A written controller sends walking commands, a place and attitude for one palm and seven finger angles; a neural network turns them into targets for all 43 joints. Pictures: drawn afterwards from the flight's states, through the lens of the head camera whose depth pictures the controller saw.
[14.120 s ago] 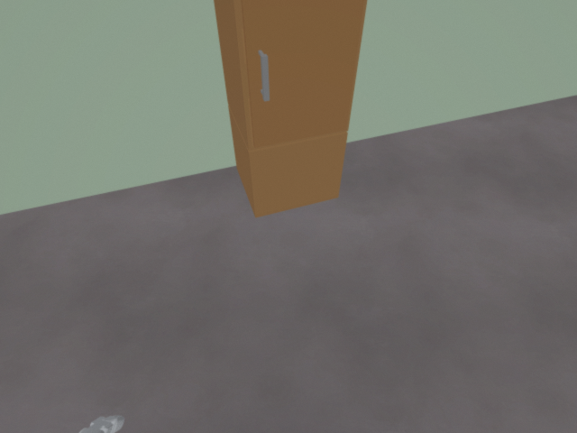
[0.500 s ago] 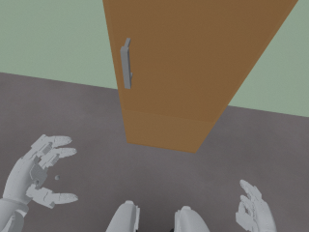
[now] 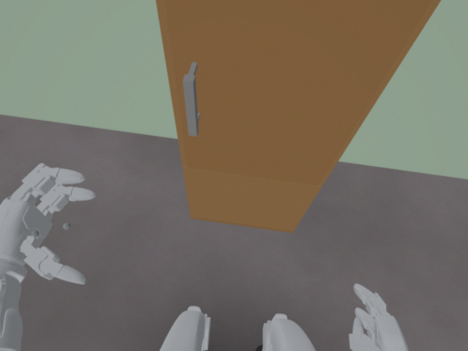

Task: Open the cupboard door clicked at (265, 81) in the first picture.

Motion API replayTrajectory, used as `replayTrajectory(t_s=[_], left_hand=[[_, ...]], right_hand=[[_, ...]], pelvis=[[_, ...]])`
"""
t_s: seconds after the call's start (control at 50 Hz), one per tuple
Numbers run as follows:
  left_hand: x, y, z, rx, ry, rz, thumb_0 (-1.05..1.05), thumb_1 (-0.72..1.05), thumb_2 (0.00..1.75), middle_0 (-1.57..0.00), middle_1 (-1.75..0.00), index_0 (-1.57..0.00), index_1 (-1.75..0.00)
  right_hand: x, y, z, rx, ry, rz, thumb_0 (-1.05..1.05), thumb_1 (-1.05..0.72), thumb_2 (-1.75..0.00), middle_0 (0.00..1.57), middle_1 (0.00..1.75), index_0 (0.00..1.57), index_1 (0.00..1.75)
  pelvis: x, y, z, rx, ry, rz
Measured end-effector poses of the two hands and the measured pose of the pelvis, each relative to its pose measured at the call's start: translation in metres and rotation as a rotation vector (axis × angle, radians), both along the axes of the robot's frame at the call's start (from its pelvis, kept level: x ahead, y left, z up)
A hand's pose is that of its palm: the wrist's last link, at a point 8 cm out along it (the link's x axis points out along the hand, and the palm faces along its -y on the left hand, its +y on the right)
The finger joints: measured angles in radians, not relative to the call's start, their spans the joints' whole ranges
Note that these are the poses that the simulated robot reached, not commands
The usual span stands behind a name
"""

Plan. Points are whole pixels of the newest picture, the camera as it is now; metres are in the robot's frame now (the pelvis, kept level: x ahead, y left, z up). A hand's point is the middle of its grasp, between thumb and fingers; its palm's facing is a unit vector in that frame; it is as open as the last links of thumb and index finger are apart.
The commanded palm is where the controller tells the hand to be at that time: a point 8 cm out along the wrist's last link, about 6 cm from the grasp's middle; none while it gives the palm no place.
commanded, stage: raise the hand with hooked fingers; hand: left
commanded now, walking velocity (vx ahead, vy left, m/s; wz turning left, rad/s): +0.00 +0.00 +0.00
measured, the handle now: (193, 101) +0.57 +0.13 +0.05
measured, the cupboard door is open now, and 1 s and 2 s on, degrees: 0 0 0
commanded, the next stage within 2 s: move the hooked fingers beside the handle in 0.52 s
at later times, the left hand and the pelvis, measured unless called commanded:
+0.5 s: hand (75, 224) +0.29 +0.26 +0.05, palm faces -0.09 -0.99 -0.06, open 13.9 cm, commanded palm +0.27 +0.31 +0.06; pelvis +0.01 +0.00 +0.00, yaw +0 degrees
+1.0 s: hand (101, 188) +0.35 +0.25 +0.05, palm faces -0.12 -0.99 -0.02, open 14.0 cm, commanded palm +0.33 +0.30 +0.06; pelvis +0.01 +0.00 +0.00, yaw -1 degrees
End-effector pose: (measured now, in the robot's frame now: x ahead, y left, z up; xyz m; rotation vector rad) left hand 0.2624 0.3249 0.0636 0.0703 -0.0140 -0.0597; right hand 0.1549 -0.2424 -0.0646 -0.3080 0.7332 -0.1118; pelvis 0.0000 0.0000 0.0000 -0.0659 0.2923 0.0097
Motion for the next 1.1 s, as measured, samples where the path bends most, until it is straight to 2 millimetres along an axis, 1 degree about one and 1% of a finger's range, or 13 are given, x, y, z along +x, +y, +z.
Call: replayTrajectory(t_s=[0.08, 0.14, 0.22, 0.3, 0.4, 0.48, 0.56, 0.62, 0.7, 0.76, 0.84, 0.98, 1.1], left_hand=[[0.007, 0.007, -0.002, -0.012, 0.062, -0.001, -0.01, -0.49, 0.3, -0.3, -1.2, -0.3, -1.2], [0.007, 0.004, -0.004, -0.017, 0.09, -0.02, -0.01, -0.49, 0.3, -0.29, -1.2, -0.3, -1.2], [0.007, -0.001, -0.004, -0.018, 0.064, -0.024, -0.02, -0.5, 0.3, -0.29, -1.2, -0.3, -1.2], [0.008, -0.002, -0.007, -0.024, 0.037, 0.0, -0.02, -0.5, 0.3, -0.3, -1.2, -0.3, -1.2], [0.009, -0.004, -0.011, -0.02, 0.061, -0.009, -0.02, -0.5, 0.3, -0.3, -1.2, -0.3, -1.2], [0.008, -0.007, -0.008, -0.01, 0.064, -0.025, -0.02, -0.5, 0.3, -0.3, -1.2, -0.3, -1.2], [0.009, -0.004, -0.005, -0.018, 0.045, -0.004, -0.02, -0.5, 0.3, -0.3, -1.2, -0.3, -1.2], [0.01, -0.002, -0.007, -0.027, 0.05, 0.008, -0.02, -0.5, 0.3, -0.3, -1.2, -0.3, -1.2], [0.014, -0.005, -0.011, -0.029, 0.068, -0.007, -0.02, -0.5, 0.3, -0.3, -1.2, -0.3, -1.2], [0.022, -0.008, -0.014, -0.036, 0.061, -0.018, -0.02, -0.5, 0.3, -0.3, -1.2, -0.3, -1.2], [0.041, -0.011, -0.018, -0.048, 0.042, -0.016, -0.02, -0.5, 0.3, -0.3, -1.2, -0.3, -1.2], [0.073, -0.023, -0.013, -0.044, 0.045, -0.056, -0.02, -0.5, 0.3, -0.3, -1.2, -0.3, -1.2], [0.086, -0.025, -0.01, -0.05, 0.056, -0.03, -0.02, -0.5, 0.3, -0.3, -1.2, -0.3, -1.2]], right_hand=[[-0.007, -0.004, 0.0, 0.002, 0.018, -0.019, 0.01, -0.9, -0.9, 0.21, 0.3, 0.2, 0.3], [-0.01, -0.006, 0.003, 0.001, 0.021, -0.028, 0.01, -0.9, -0.9, 0.21, 0.3, 0.2, 0.3], [-0.011, -0.01, 0.005, -0.009, 0.022, -0.029, 0.01, -0.9, -0.9, 0.21, 0.3, 0.2, 0.3], [-0.008, -0.012, 0.004, -0.017, 0.026, -0.023, 0.01, -0.9, -0.9, 0.21, 0.3, 0.2, 0.3], [-0.001, -0.011, 0.003, -0.013, 0.022, -0.018, 0.01, -0.9, -0.9, 0.21, 0.3, 0.2, 0.3], [0.005, -0.009, 0.004, -0.004, 0.011, -0.012, 0.01, -0.9, -0.9, 0.21, 0.3, 0.2, 0.3], [0.01, -0.007, 0.004, 0.003, 0.003, -0.003, 0.01, -0.9, -0.9, 0.21, 0.3, 0.2, 0.3], [0.013, -0.007, 0.002, 0.005, 0.002, 0.002, 0.01, -0.9, -0.9, 0.21, 0.3, 0.2, 0.3], [0.014, -0.008, 0.0, 0.002, 0.005, 0.004, 0.01, -0.9, -0.9, 0.21, 0.3, 0.2, 0.3], [0.014, -0.009, -0.003, -0.009, 0.014, 0.005, 0.01, -0.9, -0.9, 0.21, 0.3, 0.2, 0.3], [0.009, -0.012, -0.008, -0.025, 0.038, -0.005, 0.01, -0.9, -0.9, 0.21, 0.3, 0.2, 0.3], [-0.007, -0.015, -0.011, -0.021, 0.091, -0.053, 0.01, -0.9, -0.9, 0.21, 0.3, 0.2, 0.3], [-0.022, -0.016, -0.011, -0.007, 0.137, -0.089, 0.01, -0.9, -0.9, 0.21, 0.3, 0.2, 0.3]], pelvis=[[0.0, 0.001, 0.003, 0.003, 0.002, -0.002], [0.002, 0.001, 0.005, 0.006, 0.006, -0.007], [0.003, 0.001, 0.005, 0.008, 0.009, -0.012], [0.003, -0.001, 0.003, 0.009, 0.011, -0.01], [0.004, -0.003, 0.003, 0.007, 0.012, -0.006], [0.006, -0.004, 0.004, 0.007, 0.013, -0.007], [0.008, -0.005, 0.004, 0.006, 0.016, -0.006], [0.008, -0.006, 0.003, 0.006, 0.018, -0.004], [0.009, -0.006, 0.001, 0.005, 0.022, -0.003], [0.009, -0.006, -0.001, 0.004, 0.026, -0.003], [0.007, -0.007, -0.004, 0.002, 0.031, -0.002], [0.008, -0.005, -0.002, 0.005, 0.045, -0.013], [0.012, -0.002, 0.002, 0.011, 0.051, -0.023]])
